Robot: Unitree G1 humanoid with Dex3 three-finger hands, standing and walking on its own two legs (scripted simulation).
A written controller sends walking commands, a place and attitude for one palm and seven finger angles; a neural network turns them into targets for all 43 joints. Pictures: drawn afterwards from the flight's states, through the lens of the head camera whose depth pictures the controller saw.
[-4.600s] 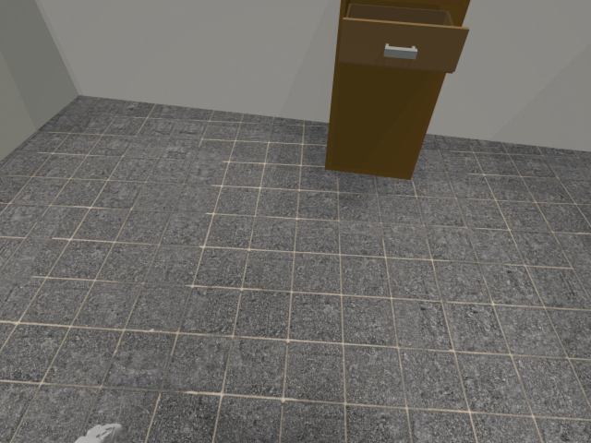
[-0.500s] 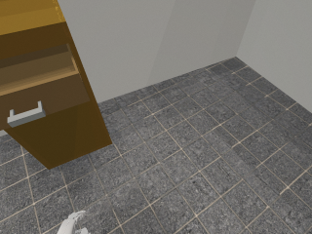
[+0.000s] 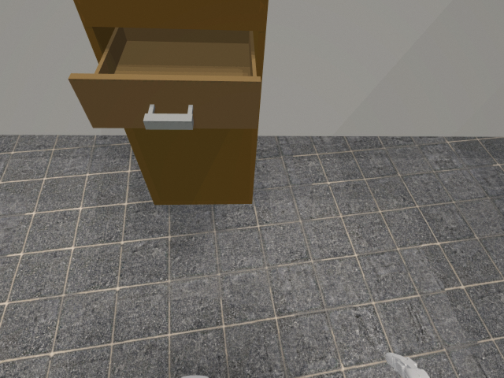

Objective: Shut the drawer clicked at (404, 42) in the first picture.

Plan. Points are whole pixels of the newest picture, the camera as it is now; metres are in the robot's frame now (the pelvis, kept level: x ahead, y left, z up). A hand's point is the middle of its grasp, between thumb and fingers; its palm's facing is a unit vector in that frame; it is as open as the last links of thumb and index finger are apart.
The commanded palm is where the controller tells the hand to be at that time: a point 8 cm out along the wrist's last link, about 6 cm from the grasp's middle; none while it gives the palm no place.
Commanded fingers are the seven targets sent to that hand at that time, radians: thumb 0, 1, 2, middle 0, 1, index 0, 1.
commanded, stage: turn to face it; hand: left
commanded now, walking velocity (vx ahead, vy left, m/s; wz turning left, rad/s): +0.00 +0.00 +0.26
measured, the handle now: (170, 115) +0.62 +0.26 +0.00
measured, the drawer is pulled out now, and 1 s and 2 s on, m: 0.21 0.21 0.21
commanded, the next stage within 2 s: take the last steps up to it in 0.02 s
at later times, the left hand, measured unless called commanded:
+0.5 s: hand out of the picture +0.05 +0.15 -0.14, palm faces +0.16 -0.96 -0.24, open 7.4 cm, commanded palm none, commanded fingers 0.00 0.90 0.90 -0.20 -0.30 -0.20 -0.30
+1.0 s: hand out of the picture +0.05 +0.16 -0.17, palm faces +0.22 -0.97 -0.13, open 7.4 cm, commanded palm none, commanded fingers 0.00 0.90 0.90 -0.20 -0.30 -0.20 -0.30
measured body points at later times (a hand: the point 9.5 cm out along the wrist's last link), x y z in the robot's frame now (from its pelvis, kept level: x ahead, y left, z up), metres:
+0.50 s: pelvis +0.03 -0.04 +0.02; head +0.02 -0.07 +0.46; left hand +0.04 +0.20 -0.12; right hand +0.05 -0.27 -0.16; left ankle +0.00 +0.10 -0.66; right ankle +0.02 -0.12 -0.72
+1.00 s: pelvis +0.18 +0.03 +0.00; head +0.20 +0.05 +0.45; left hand +0.04 +0.22 -0.16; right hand +0.30 -0.18 -0.14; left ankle +0.20 +0.13 -0.72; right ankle +0.06 -0.10 -0.66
